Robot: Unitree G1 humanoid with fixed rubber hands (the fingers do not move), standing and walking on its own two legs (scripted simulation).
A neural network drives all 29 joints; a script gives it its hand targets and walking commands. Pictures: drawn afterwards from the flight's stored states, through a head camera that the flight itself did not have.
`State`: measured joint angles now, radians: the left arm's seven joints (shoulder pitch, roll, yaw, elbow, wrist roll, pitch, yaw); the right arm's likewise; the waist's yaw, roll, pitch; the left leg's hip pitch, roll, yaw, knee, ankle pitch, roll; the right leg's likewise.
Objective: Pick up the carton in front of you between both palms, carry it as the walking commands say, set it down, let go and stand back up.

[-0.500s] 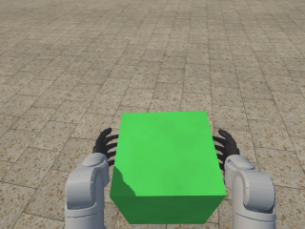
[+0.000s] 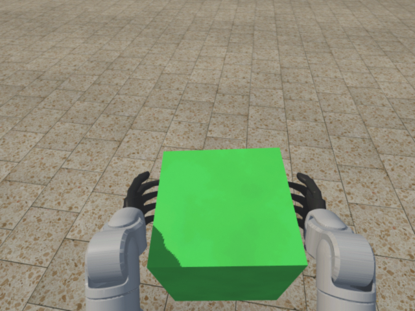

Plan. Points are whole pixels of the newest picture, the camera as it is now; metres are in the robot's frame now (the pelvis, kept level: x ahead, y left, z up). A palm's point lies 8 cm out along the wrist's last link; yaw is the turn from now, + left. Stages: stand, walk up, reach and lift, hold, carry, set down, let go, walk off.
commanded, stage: carry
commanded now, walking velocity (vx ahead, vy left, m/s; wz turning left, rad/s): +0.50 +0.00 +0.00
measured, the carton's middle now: (223, 230) +0.28 +0.00 +0.03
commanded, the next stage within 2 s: none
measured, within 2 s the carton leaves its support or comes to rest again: neither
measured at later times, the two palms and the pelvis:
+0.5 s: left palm (168, 103) +0.60 +0.13 +0.10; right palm (281, 104) +0.61 -0.17 +0.09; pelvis +0.34 -0.02 +0.00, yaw +1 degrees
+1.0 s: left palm (174, 54) +0.91 +0.15 +0.10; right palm (258, 52) +0.91 -0.15 +0.10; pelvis +0.64 +0.00 +0.01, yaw +0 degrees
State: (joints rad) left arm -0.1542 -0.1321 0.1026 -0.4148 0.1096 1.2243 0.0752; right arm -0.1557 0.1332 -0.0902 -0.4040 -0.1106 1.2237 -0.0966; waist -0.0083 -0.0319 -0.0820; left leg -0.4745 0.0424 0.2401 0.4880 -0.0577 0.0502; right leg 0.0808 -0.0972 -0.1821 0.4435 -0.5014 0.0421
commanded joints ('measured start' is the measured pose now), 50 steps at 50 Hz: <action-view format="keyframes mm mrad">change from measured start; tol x32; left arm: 1 -438 -812 -709 -53 -392 28 -241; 50 -430 -849 -713 -28 -391 16 -246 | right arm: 1 -421 828 678 5 400 10 265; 50 -370 878 673 15 401 -2 265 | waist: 1 -18 358 -366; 22 5 191 -137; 26 39 -287 -353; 50 -9 200 -419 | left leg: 1 807 393 -701 -220 -211 170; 23 528 146 19 41 512 -18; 27 -179 8 -230 851 -409 -54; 42 4 -21 -22 27 76 -72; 48 843 363 -391 -16 1077 152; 50 735 346 -350 -115 817 155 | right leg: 1 -626 108 18 723 122 1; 19 -662 25 -17 77 470 -47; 23 -267 119 -115 -28 423 -74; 26 232 -346 702 -241 340 -290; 42 7 -115 -35 -139 991 -112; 45 -86 -71 -79 71 909 -43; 48 -488 60 53 493 -48 32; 50 -496 29 159 462 -117 -2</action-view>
